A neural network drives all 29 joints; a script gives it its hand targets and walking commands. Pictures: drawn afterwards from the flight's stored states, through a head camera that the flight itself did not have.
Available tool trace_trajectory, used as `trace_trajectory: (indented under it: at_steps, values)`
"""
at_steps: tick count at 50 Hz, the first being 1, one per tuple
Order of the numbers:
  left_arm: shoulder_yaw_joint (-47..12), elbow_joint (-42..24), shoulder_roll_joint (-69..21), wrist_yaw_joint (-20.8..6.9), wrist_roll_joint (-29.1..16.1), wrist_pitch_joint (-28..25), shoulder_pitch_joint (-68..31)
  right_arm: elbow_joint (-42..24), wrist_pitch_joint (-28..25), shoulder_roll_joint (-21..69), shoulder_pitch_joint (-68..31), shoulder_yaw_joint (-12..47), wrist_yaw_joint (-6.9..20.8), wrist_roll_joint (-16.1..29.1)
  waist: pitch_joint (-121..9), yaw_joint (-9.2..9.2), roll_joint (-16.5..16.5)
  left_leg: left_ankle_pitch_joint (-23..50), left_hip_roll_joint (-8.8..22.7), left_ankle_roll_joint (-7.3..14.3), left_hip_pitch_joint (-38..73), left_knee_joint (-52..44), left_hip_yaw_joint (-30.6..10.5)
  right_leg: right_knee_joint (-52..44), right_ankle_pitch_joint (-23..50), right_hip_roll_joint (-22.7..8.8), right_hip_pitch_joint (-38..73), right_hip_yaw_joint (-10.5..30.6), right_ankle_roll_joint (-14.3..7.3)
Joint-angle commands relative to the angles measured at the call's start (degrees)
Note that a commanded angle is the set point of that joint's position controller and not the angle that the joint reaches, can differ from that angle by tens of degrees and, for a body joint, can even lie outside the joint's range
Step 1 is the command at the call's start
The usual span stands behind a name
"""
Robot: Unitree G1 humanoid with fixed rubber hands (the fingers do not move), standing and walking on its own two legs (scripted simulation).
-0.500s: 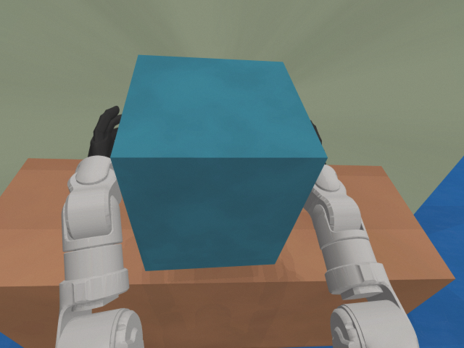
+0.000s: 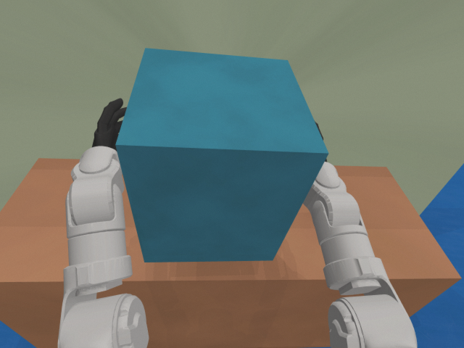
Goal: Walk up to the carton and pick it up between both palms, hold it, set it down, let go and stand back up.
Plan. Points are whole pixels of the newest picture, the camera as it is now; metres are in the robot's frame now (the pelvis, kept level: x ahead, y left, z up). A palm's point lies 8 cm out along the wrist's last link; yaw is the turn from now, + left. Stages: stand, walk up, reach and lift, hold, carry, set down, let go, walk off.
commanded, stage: hold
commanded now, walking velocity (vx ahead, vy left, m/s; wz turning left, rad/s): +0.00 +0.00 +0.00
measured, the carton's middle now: (214, 163) +0.39 +0.01 +0.15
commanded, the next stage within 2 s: set down in 1.82 s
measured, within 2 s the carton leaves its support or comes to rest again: neither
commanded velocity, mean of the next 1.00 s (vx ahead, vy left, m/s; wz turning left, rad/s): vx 0.00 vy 0.00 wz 0.00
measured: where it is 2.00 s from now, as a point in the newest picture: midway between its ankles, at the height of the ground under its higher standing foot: outside the picture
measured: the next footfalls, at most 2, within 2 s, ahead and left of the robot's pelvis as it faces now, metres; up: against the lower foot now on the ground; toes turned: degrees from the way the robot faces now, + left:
none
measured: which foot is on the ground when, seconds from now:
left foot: down 0.00-1.00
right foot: down 0.00-1.00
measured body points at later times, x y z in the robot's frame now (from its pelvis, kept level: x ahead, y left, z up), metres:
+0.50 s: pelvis +0.02 +0.00 +0.00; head -0.02 +0.02 +0.45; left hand +0.38 +0.17 +0.20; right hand +0.38 -0.16 +0.18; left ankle +0.03 +0.10 -0.75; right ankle +0.04 -0.11 -0.75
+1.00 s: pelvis +0.00 -0.01 +0.00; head -0.02 +0.01 +0.45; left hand +0.39 +0.15 +0.18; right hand +0.37 -0.18 +0.16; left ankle +0.03 +0.10 -0.75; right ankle +0.04 -0.11 -0.75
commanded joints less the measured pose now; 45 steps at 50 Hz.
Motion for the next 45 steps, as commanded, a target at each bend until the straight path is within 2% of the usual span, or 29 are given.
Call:
trace_trajectory:
  at_steps: [1,2,3,5,8,10,12,14,15,16,17,18,23,26,28,29,31,33,35,36,37,39,41,45]
  values:
    - [-27.59,-3.14,-26.41,-5.85,-6.9,-2.56,-31.2,-14.93,-5.9,24.18,-43.58,18.88,8.06,3.37,-22.48,-2.34,5.08,4.19,-1.26,-2.12,0.26,-3.96,0.07,-1.1,-1.73,3.31,8.45,0.75,0.72]
    - [-26.77,-2.4,-26.03,-6.07,-6.23,-2.3,-30.81,-14.26,-5.87,24.08,-42.98,18.64,7.99,3.12,-22.57,-2.07,4.57,3.67,-1.23,-1.88,0.25,-4.12,-0.06,-1.11,-1.85,3.26,8.86,0.51,0.92]
    - [-27.15,-2.66,-26.65,-6.04,-6.51,-2.14,-30.57,-16.39,-6.25,23.88,-44.31,18.84,7.98,3.62,-24.36,-1.98,5.04,4.21,-1.4,-1.97,0.08,-3.85,0.24,-0.8,-1.41,3.29,9.18,0.72,0.97]
    - [-27.63,-4.27,-25.92,-5.98,-7.26,-2.56,-33.06,-14.49,-6.05,24.48,-43.19,18.24,7.92,3.15,-23.91,-2.76,4.73,4.41,-1.55,-2.31,-0.32,-3.92,0.18,-0.52,-0.94,3.26,9.52,0.73,0.99]
    - [-29.26,-7.61,-25.63,-5.9,-7.51,-3.11,-28.69,-19.96,-6.8,25.7,-41.73,23.44,6.47,5.86,-29.62,-2.68,3.85,17.37,-2.47,-2.78,3.76,0.33,-0.37,1.03,13.58,3.41,14.78,1.16,2.09]
    - [-30.06,-9.28,-26.27,-6.07,-7.82,-3.27,-27.46,-24.13,-6.4,26.31,-42.76,26.33,5.49,8.26,-30.57,-2.04,4.54,22.94,-2.85,-3.2,4.11,1.79,-0.62,1.86,18.43,3.77,16.87,1.46,2.39]
    - [-32.47,-14.42,-25.96,-5.72,-8.72,-3.25,-25.81,-27.15,-5.89,26.47,-40.42,29.26,4.6,10.67,-32.68,-2.47,6.17,29.96,-3.06,-4.24,5.74,3.85,-1.16,3.28,24.99,4.07,18.45,1.58,2.52]
    - [-31.43,-13.63,-24.94,-5.95,-8.11,-2.44,-25.04,-27.93,-4.92,25.13,-40.08,29.14,4.33,10.55,-29.72,-2.14,5.98,25.74,-3.24,-3.95,3.89,2.66,-0.94,2.27,21.61,3.66,17.58,1.8,2.16]
    - [-31.58,-14.28,-24.51,-6.02,-7.77,-2.14,-24.49,-27.07,-4.34,24.68,-38.46,28.93,4.3,10.27,-27.61,-2.61,5.93,24.67,-3.0,-3.93,3.68,1.91,-1.16,2.36,21.29,3.56,16.51,1.84,2.13]
    - [-30.6,-12.65,-23.42,-6.31,-6.95,-1.64,-24.32,-24.78,-3.63,24.31,-37.36,27.81,4.5,9.71,-23.7,-2.35,5.89,21.17,-2.87,-3.85,2.46,0.79,-0.89,1.64,17.17,3.36,15.29,1.84,1.85]
    - [-29.79,-12.88,-23.27,-6.52,-6.75,-1.28,-23.39,-24.35,-3.28,24.23,-36.56,27.74,4.74,9.65,-22.83,-1.62,4.5,19.82,-2.77,-3.66,2.1,-0.05,-0.6,1.51,15.84,3.36,15.26,1.68,1.86]
    - [-29.61,-13.1,-22.99,-6.77,-6.22,-0.92,-23.8,-23.76,-3.05,24.84,-36.79,27.74,4.89,9.52,-21.12,-1.14,4.26,19.3,-2.57,-3.3,1.56,-0.45,-0.57,1.34,15.1,3.42,15.55,1.51,1.67]
    - [-30.79,-15.37,-23.99,-7.17,-6.92,0.14,-24.35,-27.32,-2.64,24.19,-38.43,27.95,4.81,10.41,-20.9,-1.35,4.17,20.27,-2.26,-3.57,2.35,-0.56,-0.43,0.83,14.62,3.71,14.55,1.54,1.38]
    - [-30.62,-13.67,-24.13,-7.22,-7.37,0.3,-23.19,-29.49,-2.62,23.75,-40.28,28.35,4.6,11.1,-22.41,-1.05,4.35,20.0,-2.57,-3.48,2.51,0.05,-0.17,0.95,15.65,3.67,15.07,1.88,1.19]
    - [-30.36,-12.67,-24.47,-7.14,-8.02,0.13,-25.63,-28.18,-2.39,23.72,-41.81,26.34,4.74,9.72,-21.57,-1.73,3.19,13.5,-2.17,-2.8,0.96,-1.58,-0.03,0.11,9.58,3.64,13.31,1.73,1.18]
    - [-29.79,-11.09,-24.53,-7.28,-7.73,0.24,-25.81,-26.52,-2.16,24.08,-41.62,25.78,5.07,9.19,-20.86,-1.42,2.77,12.11,-2.07,-2.47,0.43,-2.42,-0.01,-0.35,8.41,3.56,12.89,1.65,1.11]
    - [-29.69,-10.78,-24.0,-7.46,-8.56,-0.42,-27.56,-23.41,-1.88,23.98,-40.03,24.08,5.56,7.63,-20.93,-2.35,1.84,9.04,-1.86,-2.18,-0.58,-3.35,0.01,-0.4,6.63,3.25,12.08,1.74,1.28]
    - [-30.06,-11.92,-24.47,-7.52,-8.81,-0.87,-28.85,-22.43,-2.09,24.48,-39.23,23.09,5.66,6.85,-22.27,-3.19,2.37,8.87,-1.95,-2.39,0.11,-3.34,-0.08,-0.39,6.64,3.18,12.1,1.79,1.49]
    - [-30.93,-11.36,-25.51,-7.16,-8.98,-1.55,-29.9,-22.12,-2.7,24.64,-40.04,22.62,5.95,6.55,-23.29,-3.26,4.32,8.9,-1.93,-3.02,0.19,-3.11,-0.3,-0.18,5.57,3.33,12.19,1.36,1.15]
    - [-30.2,-9.81,-25.11,-7.08,-8.78,-1.63,-30.64,-20.59,-2.6,24.33,-40.19,21.77,6.1,5.78,-22.49,-3.53,4.45,6.99,-1.88,-2.92,0.18,-3.62,-0.1,-0.63,3.59,3.23,11.29,1.45,1.23]
    - [-30.91,-7.42,-27.42,-6.39,-8.92,-1.42,-28.97,-17.68,-2.28,23.72,-38.41,18.12,6.88,4.81,-21.07,-4.47,5.22,1.86,-0.07,-4.0,0.32,-4.91,-1.68,-1.06,-2.1,3.98,6.04,0.34,1.02]
    - [-29.71,-5.58,-27.02,-5.8,-7.51,-1.1,-29.55,-15.84,-2.89,23.56,-39.19,17.4,8.14,3.54,-19.97,-3.74,5.4,-2.85,0.35,-3.14,-1.82,-6.5,-1.78,-0.69,-3.7,3.49,6.52,0.29,1.08]
    - [-28.49,-4.52,-26.33,-5.45,-6.44,-0.94,-28.9,-14.85,-3.67,23.29,-39.75,17.48,8.92,2.89,-19.21,-2.49,5.66,-3.65,0.58,-2.68,-2.27,-6.83,-1.92,-0.66,-3.81,3.07,7.6,0.24,1.02]
    - [-30.23,-5.97,-26.86,-4.7,-7.85,-2.03,-30.54,-19.02,-5.99,26.09,-45.64,20.64,8.79,4.3,-24.75,-0.71,5.46,5.26,-0.69,-2.06,0.67,-3.22,-0.67,-0.33,-0.08,3.16,8.17,0.62,1.0]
